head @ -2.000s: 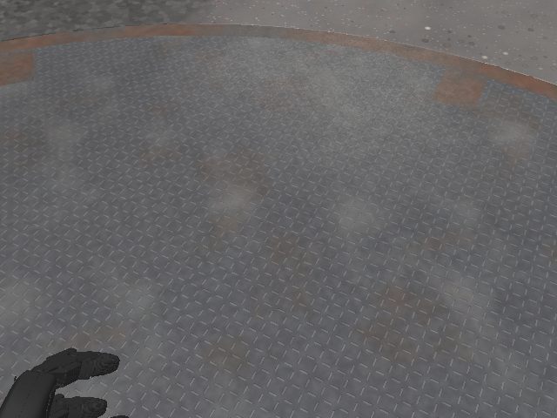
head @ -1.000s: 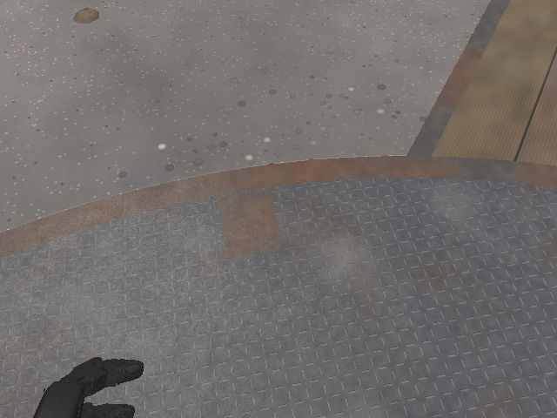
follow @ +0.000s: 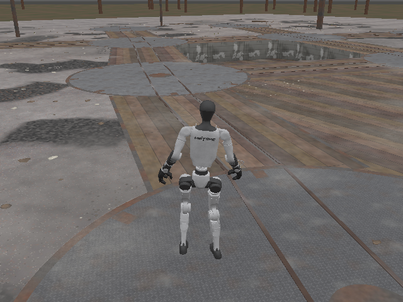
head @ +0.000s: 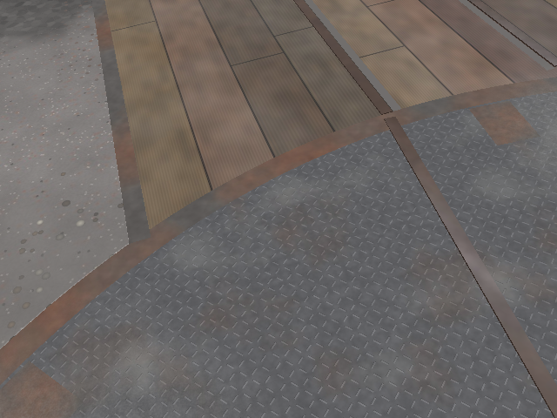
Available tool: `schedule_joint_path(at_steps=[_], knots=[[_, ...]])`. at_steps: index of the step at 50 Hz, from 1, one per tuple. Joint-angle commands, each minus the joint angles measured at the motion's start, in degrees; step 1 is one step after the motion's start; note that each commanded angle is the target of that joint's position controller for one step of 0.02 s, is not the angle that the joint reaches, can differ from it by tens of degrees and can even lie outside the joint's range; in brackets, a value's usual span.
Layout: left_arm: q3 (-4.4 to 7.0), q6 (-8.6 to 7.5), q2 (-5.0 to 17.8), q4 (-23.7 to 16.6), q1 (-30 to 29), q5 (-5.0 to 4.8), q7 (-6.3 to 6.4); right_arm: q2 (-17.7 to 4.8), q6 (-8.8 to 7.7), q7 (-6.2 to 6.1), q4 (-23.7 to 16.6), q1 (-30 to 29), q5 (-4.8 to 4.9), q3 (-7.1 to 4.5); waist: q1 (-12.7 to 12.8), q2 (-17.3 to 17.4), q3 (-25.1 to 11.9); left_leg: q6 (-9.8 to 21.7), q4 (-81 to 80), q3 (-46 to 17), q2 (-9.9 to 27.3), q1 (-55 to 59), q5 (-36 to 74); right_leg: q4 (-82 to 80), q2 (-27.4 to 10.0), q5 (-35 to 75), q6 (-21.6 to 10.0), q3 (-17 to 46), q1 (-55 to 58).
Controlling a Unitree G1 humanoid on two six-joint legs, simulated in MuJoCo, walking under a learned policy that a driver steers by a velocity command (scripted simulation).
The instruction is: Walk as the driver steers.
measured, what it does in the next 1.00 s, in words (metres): walks ahead, turning right: left foot, then right foot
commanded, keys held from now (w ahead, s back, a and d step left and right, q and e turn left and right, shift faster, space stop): w+e+shift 1.00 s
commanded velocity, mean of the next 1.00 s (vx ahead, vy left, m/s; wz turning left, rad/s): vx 0.91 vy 0.00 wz -1.00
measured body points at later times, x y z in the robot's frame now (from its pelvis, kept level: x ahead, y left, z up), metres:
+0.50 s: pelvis +0.18 -0.10 -0.05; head +0.22 -0.12 +0.40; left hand +0.52 -0.04 -0.10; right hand -0.05 -0.29 -0.16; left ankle +0.00 +0.13 -0.74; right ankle +0.26 -0.24 -0.72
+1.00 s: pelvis +0.53 -0.41 -0.04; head +0.56 -0.44 +0.40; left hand +0.77 -0.20 -0.16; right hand +0.50 -0.75 -0.09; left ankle +0.73 -0.44 -0.75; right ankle +0.31 -0.25 -0.69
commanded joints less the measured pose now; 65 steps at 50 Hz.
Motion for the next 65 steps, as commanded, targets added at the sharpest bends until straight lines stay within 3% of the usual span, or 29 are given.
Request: schedule_joint_path(at_steps=[1,3,4,5,6,7,9,21,24,26,27,28,29,30,31,34,40,44,47,48,49,50,51,53,55,59,60,61,65], knots=[[2.21,0.39,9.21,-7.58,-11.22,1.33,-3.58,-1.86,2.59,0.2,-3.93,0.41,0.41,1.2,-2.72,-16.52,4.73,-0.12,-11.68,1.78,-0.22,11.95,-6.08,-10.87,-3.45,-19.37,-8.7,10.83,-13.09],[1.38,0.08,6.4,-9.66,-15.68,0.93,-3.45,-3.6,2.04,-1.8,-0.13,13.68,1.01,0.84,-9.16,-6.33,3.55,2.15,-24.93,1.57,1.63,27.8,2.4,-0.49,-0.8,-23.46,-5.88,11.63,-22.12],[0.33,-0.4,2.05,-10.3,-15.66,1.41,-2.73,-6.78,0.94,-2.13,1.27,18.47,-0.77,0.7,-10.1,8.47,3.07,1.92,-27.41,-5.33,8.94,33.94,-7.65,17.24,6.22,-23.8,-4.0,3.02,-29.99],[-1.63,-1.06,-3.55,-13.44,-17.59,1.17,-2.11,-10.73,0.16,-2.24,-0.67,17.94,-3.06,1.25,-8.52,16.01,3.42,2.73,-32.68,-25.65,23.87,29.35,-27.49,35.21,9.67,-21.36,-3.07,-0.44,-37.76],[-1.69,-1.47,-0.94,-15.8,-16.97,-0.2,-2.35,-14.24,-0.24,-1.65,-2.89,9.3,-4.34,-0.05,-2.51,14.65,5.41,7.85,-42.0,-42.94,31.08,23.18,-37.47,40.38,3.72,-9.96,-2.36,-2.31,-44.53],[-0.54,-1.43,4.18,-14.35,-18.85,1.14,-3.07,-10.25,-0.59,-1.27,-4.49,3.92,-3.15,0.77,-0.95,7.16,7.91,9.1,-41.01,-38.08,28.99,19.65,-34.22,44.0,1.06,-4.09,-1.55,-2.97,-43.44],[0.79,-0.75,7.67,-10.49,-15.33,2.21,-5.31,-7.29,-1.17,-1.51,-4.13,4.69,-1.78,1.78,-0.06,4.61,3.89,7.55,-37.59,-19.02,20.45,18.85,-20.86,47.58,0.47,0.98,0.73,-6.08,-37.18],[-2.81,-0.57,1.33,-12.47,-34.5,2.01,-8.69,-4.69,-3.16,-2.28,6.98,27.0,-2.82,2.54,-8.31,4.57,14.79,8.03,-41.83,12.7,20.01,33.1,7.67,30.53,-4.44,-1.63,-4.75,-20.58,-39.1],[-2.96,-0.89,0.78,-9.38,-26.7,1.63,-7.17,-7.36,-2.38,-2.61,7.84,24.51,-1.98,2.52,-1.74,5.86,8.76,7.35,-29.52,19.79,19.06,31.81,60.46,22.43,3.06,-7.34,-9.32,-28.03,-18.99],[-0.46,-1.52,5.14,-3.95,-6.65,1.02,-5.33,-12.35,-1.46,-2.09,6.65,22.0,-1.01,1.53,8.62,7.52,-2.95,8.28,-4.56,18.42,21.99,25.05,77.98,20.02,8.41,-9.51,-11.92,-26.48,6.13],[1.78,-1.65,8.72,0.62,5.7,1.2,-4.06,-12.09,-1.49,-1.55,5.11,19.28,-1.22,1.57,14.37,5.3,-8.72,6.89,14.04,17.23,20.51,11.07,62.43,14.42,7.56,-9.22,-13.12,-19.07,25.84],[3.91,-0.79,16.21,0.51,-0.87,-0.12,-2.93,-3.79,-1.84,-0.03,0.46,18.75,-0.98,2.94,5.92,-12.99,-8.83,3.15,34.91,14.66,8.07,-15.84,-3.9,3.24,-6.29,-24.29,-15.89,9.33,40.56],[4.5,-0.02,19.68,-2.2,2.44,0.97,-2.55,-6.09,-3.58,0.37,-5.89,12.67,-1.24,3.15,7.43,-7.61,-17.7,1.92,44.02,2.03,3.99,-22.98,-6.31,-6.41,-14.24,-27.84,-21.18,33.8,42.95],[4.02,-0.67,17.06,1.0,4.44,0.81,-2.35,-5.62,-4.25,0.08,-6.16,5.35,-1.74,3.31,8.57,1.64,-9.2,3.21,40.77,-3.12,8.01,-22.77,-1.46,-3.64,-10.98,-7.41,-18.38,23.68,35.4],[3.68,-0.97,16.12,2.56,4.22,1.13,-1.38,-3.9,-4.82,-0.19,-6.97,9.06,-0.76,4.19,4.52,-2.85,-4.75,3.24,38.07,-2.33,7.76,-23.87,-1.82,-7.88,-12.01,-10.18,-20.23,24.55,29.42],[1.06,-3.47,9.73,2.12,-3.29,1.02,-0.46,-4.25,-2.48,-0.38,-4.55,12.22,-3.65,4.56,-2.59,-0.04,3.27,1.93,28.67,-4.11,11.26,-15.31,-4.91,-10.39,-5.8,-3.31,-18.97,15.13,9.17],[0.54,-6.27,8.93,4.16,0.39,0.44,-1.69,-1.21,-0.98,0.46,-11.02,-6.18,-2.73,6.29,0.46,-1.49,11.34,0.14,1.58,0.09,8.61,-9.98,11.41,-16.74,0.59,10.56,-16.42,9.26,-4.63],[1.31,-6.52,11.27,6.85,3.27,-1.03,-1.46,-1.18,-1.62,0.71,-11.89,-9.26,-1.73,6.53,2.62,-2.68,6.52,3.32,-11.52,0.66,3.6,1.02,22.79,-13.61,-1.39,33.9,-12.55,9.62,3.74],[2.16,-6.48,15.68,7.23,0.56,-0.47,-1.31,-7.17,-1.9,-1.31,-8.21,6.44,-0.96,3.85,-6.1,-3.42,-4.88,4.94,-13.57,-0.6,0.32,24.38,13.54,8.35,-0.72,53.09,-7.9,9.59,6.16],[2.08,-6.91,15.45,6.78,-3.18,0.33,-1.75,-9.88,-1.77,-2.69,-5.11,19.45,-0.8,2.34,-13.72,-3.16,-9.89,5.42,-13.3,-1.09,2.89,38.19,8.7,22.69,1.55,49.11,-6.88,7.79,-0.19],[-0.18,-7.51,6.02,5.39,-4.03,1.1,-1.74,-13.14,-2.04,-3.96,-2.81,29.66,-2.6,1.09,-15.24,7.45,-15.3,7.09,-14.74,-14.21,16.09,49.89,-9.79,45.0,6.69,7.51,-6.42,2.8,-10.56],[-1.84,-7.02,2.56,1.97,2.29,-2.0,-1.37,-15.63,-2.24,-3.16,-4.19,22.78,-4.23,0.81,-6.74,23.61,-20.88,11.02,-28.24,-46.32,30.2,52.94,-20.21,56.61,9.7,-15.65,-5.29,-3.49,-23.42],[-1.52,-6.3,7.87,3.48,-3.15,0.93,-1.07,-10.14,-1.66,-2.31,-5.08,17.44,-3.13,1.15,-8.14,13.18,-11.8,10.8,-29.78,-42.17,25.7,43.73,-19.74,55.51,3.91,-9.49,-5.98,-5.61,-25.81],[-1.38,-4.63,7.96,4.31,-5.96,1.74,-2.4,-3.52,-1.77,-2.2,-4.4,11.29,-2.95,2.5,-4.93,3.13,-2.84,12.82,-32.52,-31.9,23.19,30.47,-19.6,53.96,-0.77,-3.19,-5.49,-7.86,-26.47],[-1.97,-3.11,4.77,2.33,-8.91,2.06,-4.38,-1.51,-2.71,-1.86,-0.65,12.97,-2.62,3.4,-2.78,2.3,3.11,11.55,-34.04,-20.13,20.84,21.92,-9.24,51.61,-3.33,-3.73,-4.87,-7.96,-26.03],[-3.67,-1.55,1.11,-2.99,-16.24,2.15,-5.94,-0.62,-5.12,-0.49,3.5,13.88,-0.86,3.79,0.02,2.1,7.15,8.56,-38.46,-2.73,19.65,18.09,10.06,46.69,-6.16,2.72,-4.59,-9.58,-30.12],[-3.9,-1.76,0.24,-2.63,-17.53,2.04,-5.74,2.0,-4.87,-0.3,4.89,15.78,-0.66,4.36,-0.07,-0.93,7.75,5.75,-36.05,7.35,13.53,18.7,24.4,45.99,-3.59,4.59,-5.39,-13.17,-29.57],[-4.85,-1.73,-0.67,-6.34,-19.0,1.38,-6.43,-3.64,-5.7,-0.45,3.47,13.09,-1.49,3.47,1.96,7.58,7.85,8.08,-39.41,4.57,19.59,14.98,19.28,37.3,-6.88,6.93,-4.91,-11.78,-27.73],[-4.47,-2.02,2.03,-6.19,-26.65,1.63,-7.69,-4.66,-5.77,-1.23,6.38,17.04,-1.33,3.27,0.09,-0.85,11.72,6.46,-41.58,16.27,14.08,19.99,43.68,20.38,-0.99,13.21,-7.95,-23.07,-19.03]])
